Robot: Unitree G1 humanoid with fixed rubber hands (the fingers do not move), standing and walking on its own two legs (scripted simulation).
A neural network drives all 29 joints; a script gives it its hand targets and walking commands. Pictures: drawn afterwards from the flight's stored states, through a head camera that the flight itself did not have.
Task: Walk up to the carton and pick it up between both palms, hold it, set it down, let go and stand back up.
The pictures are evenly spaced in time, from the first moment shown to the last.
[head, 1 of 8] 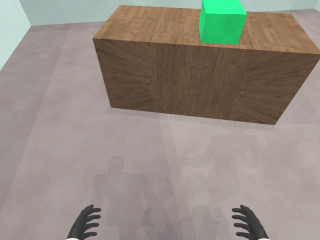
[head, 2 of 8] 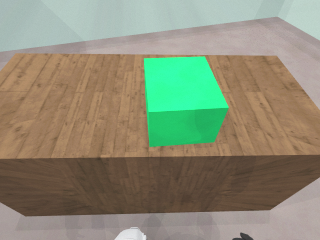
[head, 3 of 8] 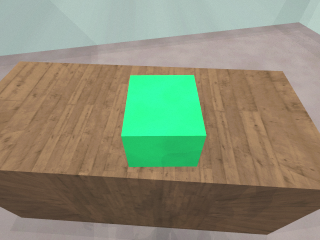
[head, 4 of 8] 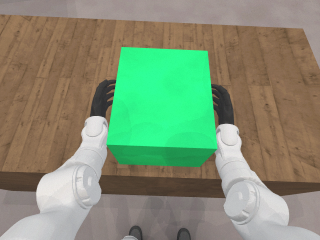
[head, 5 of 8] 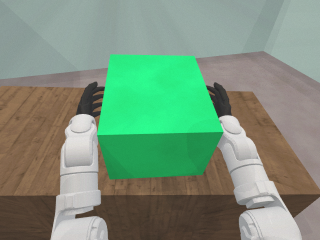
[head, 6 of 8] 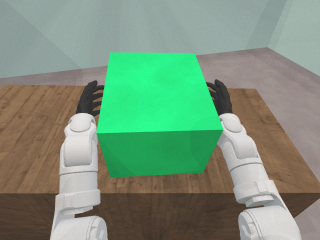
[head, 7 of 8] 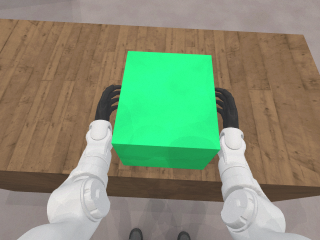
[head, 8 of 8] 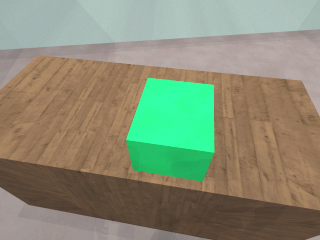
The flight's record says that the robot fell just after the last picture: no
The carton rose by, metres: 0.21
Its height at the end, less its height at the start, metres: +0.00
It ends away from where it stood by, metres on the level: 0.03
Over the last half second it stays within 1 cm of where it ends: yes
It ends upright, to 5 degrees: yes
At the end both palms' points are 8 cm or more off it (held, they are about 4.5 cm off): yes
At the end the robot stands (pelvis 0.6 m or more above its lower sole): yes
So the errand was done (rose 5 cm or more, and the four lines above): yes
